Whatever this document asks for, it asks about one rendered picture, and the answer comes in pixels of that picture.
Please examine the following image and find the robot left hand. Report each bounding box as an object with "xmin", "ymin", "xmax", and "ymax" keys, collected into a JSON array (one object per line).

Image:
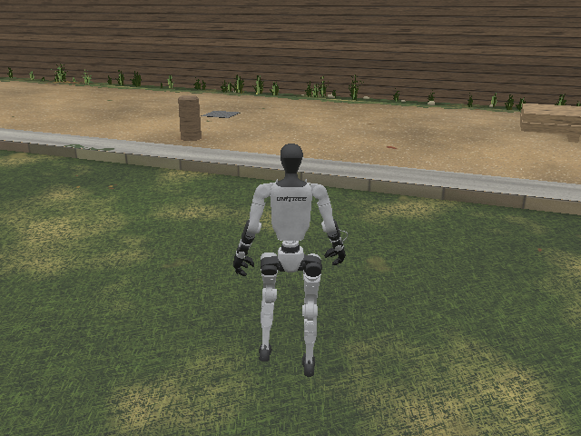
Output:
[{"xmin": 233, "ymin": 254, "xmax": 254, "ymax": 276}]

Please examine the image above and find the robot left foot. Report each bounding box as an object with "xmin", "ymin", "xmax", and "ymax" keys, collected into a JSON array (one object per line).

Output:
[{"xmin": 259, "ymin": 344, "xmax": 272, "ymax": 362}]

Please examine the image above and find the robot right shin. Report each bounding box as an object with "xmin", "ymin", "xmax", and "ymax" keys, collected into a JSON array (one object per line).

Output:
[{"xmin": 304, "ymin": 304, "xmax": 318, "ymax": 364}]

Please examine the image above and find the right robot forearm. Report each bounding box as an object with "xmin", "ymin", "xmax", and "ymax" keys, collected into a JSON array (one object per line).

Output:
[{"xmin": 327, "ymin": 219, "xmax": 344, "ymax": 252}]

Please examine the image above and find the left robot forearm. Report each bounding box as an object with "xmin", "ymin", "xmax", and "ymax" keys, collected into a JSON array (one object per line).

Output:
[{"xmin": 236, "ymin": 220, "xmax": 255, "ymax": 259}]

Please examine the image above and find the robot right upper arm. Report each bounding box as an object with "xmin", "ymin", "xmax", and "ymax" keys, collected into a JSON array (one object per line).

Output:
[{"xmin": 310, "ymin": 183, "xmax": 337, "ymax": 233}]

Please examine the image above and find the robot left upper arm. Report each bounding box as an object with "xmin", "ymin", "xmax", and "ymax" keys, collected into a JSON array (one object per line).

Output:
[{"xmin": 247, "ymin": 183, "xmax": 272, "ymax": 234}]

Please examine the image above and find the robot right hand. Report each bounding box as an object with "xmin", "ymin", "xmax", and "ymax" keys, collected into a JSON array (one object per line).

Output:
[{"xmin": 324, "ymin": 247, "xmax": 346, "ymax": 265}]

